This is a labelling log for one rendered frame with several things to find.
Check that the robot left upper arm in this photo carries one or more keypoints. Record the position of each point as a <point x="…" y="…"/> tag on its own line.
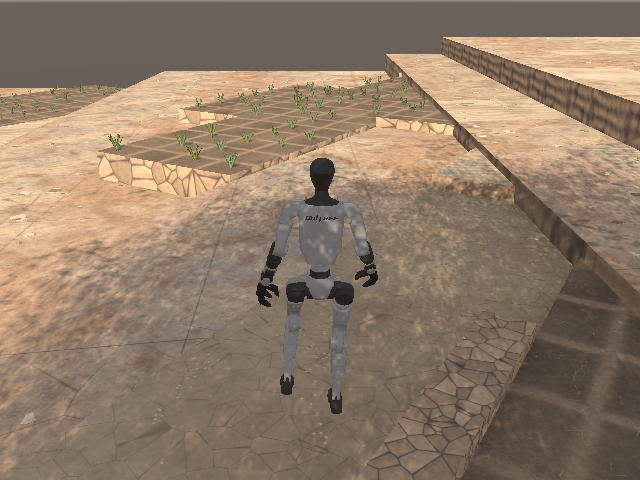
<point x="289" y="211"/>

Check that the right robot forearm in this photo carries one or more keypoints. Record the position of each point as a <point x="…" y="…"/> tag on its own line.
<point x="368" y="261"/>

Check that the robot right upper arm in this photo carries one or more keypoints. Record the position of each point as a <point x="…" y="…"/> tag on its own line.
<point x="353" y="212"/>

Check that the left robot hand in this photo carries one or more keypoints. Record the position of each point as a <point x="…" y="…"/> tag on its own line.
<point x="261" y="292"/>

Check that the humanoid robot head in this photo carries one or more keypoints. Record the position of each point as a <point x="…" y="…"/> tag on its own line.
<point x="321" y="172"/>

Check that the right robot hand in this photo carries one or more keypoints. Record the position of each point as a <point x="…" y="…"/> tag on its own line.
<point x="371" y="281"/>

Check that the robot torso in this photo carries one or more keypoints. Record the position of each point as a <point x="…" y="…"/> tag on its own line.
<point x="320" y="238"/>

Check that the left robot forearm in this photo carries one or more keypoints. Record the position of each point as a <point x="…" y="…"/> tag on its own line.
<point x="270" y="267"/>

